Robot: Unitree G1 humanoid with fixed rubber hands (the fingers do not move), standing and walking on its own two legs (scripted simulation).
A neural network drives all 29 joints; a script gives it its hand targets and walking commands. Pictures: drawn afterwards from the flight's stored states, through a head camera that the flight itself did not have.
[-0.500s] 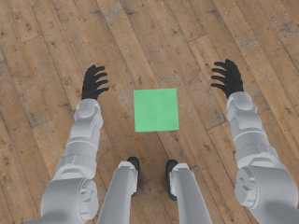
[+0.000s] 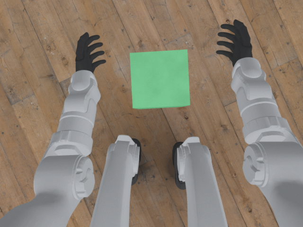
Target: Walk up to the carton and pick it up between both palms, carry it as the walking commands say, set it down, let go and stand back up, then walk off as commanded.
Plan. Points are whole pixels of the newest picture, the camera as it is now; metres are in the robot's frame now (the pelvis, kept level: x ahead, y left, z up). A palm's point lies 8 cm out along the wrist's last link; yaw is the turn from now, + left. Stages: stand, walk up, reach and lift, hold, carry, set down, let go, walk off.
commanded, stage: reach and lift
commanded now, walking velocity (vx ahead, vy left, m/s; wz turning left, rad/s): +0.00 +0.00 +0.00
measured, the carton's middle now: (159, 83) +0.48 -0.01 -0.41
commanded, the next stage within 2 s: none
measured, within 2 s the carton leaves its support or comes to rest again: neither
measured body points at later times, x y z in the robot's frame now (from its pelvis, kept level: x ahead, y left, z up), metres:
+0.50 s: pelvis -0.02 +0.01 -0.10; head +0.33 -0.01 +0.18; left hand +0.48 +0.17 -0.28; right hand +0.50 -0.19 -0.28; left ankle +0.11 +0.12 -0.48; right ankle +0.09 -0.10 -0.48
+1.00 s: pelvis -0.01 +0.00 -0.15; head +0.34 -0.02 +0.12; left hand +0.50 +0.17 -0.34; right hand +0.50 -0.20 -0.34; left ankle +0.11 +0.12 -0.48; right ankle +0.09 -0.10 -0.48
